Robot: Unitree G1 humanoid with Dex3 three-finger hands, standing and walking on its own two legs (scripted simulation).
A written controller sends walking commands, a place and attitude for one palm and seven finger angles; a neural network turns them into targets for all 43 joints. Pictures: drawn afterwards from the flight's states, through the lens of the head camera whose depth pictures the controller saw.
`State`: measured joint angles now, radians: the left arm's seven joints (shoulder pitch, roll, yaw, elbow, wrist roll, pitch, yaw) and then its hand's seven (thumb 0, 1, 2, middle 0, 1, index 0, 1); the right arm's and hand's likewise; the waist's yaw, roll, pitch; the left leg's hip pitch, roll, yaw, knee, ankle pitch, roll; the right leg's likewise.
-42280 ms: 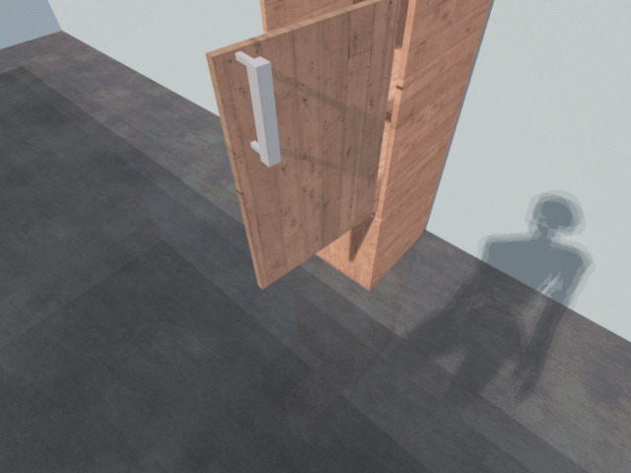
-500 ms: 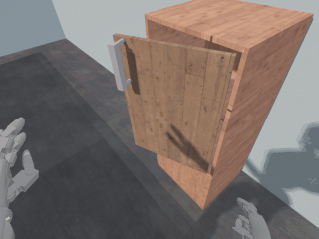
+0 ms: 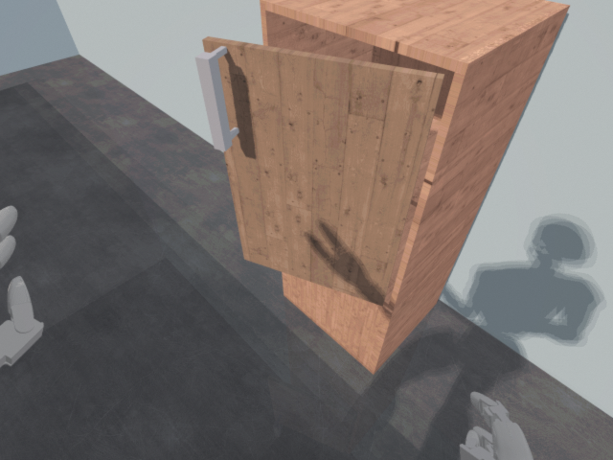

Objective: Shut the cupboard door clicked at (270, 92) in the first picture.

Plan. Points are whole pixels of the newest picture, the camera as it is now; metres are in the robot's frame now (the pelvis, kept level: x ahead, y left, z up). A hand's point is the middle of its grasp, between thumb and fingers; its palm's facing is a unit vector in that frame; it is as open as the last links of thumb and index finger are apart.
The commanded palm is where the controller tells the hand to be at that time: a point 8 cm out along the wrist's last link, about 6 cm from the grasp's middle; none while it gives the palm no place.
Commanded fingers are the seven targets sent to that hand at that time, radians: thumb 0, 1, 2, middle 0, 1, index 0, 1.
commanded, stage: step back with the hand held close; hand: left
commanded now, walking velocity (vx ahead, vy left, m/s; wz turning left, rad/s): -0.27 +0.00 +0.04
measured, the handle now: (222, 100) +0.67 +0.19 +0.16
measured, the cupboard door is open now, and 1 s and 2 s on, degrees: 22 22 22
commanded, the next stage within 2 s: stop stepping back and stand still in 0.58 s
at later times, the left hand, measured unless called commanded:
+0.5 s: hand out of the picture +0.08 +0.29 +0.18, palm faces +0.55 -0.74 -0.38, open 7.4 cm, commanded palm +0.01 +0.32 +0.18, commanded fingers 0.00 0.90 0.90 -0.20 -0.30 -0.20 -0.30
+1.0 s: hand out of the picture -0.04 +0.31 +0.17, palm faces +0.54 -0.75 -0.38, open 7.4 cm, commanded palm -0.10 +0.34 +0.18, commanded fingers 0.00 0.90 0.90 -0.20 -0.30 -0.20 -0.30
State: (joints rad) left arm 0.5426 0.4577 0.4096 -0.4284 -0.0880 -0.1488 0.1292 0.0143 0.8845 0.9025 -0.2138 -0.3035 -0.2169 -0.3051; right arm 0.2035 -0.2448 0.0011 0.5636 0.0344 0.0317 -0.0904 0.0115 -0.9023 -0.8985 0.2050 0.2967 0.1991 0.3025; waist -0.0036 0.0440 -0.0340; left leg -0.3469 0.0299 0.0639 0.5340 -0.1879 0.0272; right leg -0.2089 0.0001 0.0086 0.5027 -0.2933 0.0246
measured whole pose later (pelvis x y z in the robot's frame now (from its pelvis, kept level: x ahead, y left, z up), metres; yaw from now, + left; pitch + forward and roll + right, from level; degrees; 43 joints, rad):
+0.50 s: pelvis -0.10 +0.01 -0.01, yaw +5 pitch -2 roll -3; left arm 0.46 0.40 0.42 -0.46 -0.05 -0.26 0.18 0.01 0.88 0.90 -0.21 -0.30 -0.21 -0.31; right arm 0.24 -0.23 0.01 0.64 0.01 -0.09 -0.09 0.01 -0.90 -0.90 0.21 0.30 0.20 0.30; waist 0.01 0.04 0.02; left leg -0.51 0.03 0.04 0.61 -0.22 0.04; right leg -0.37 0.04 0.01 0.64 -0.34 0.01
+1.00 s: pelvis -0.22 +0.03 +0.00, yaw +5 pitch -2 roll -2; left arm 0.53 0.40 0.44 -0.51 -0.05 -0.18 0.17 0.02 0.89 0.90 -0.21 -0.30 -0.21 -0.30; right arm 0.28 -0.15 0.02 0.63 0.01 -0.11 -0.05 0.01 -0.90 -0.90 0.21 0.30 0.20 0.30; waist -0.02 -0.02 -0.01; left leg -0.40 0.06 0.04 0.56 -0.19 0.01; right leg -0.24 0.07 -0.06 0.66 -0.43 -0.01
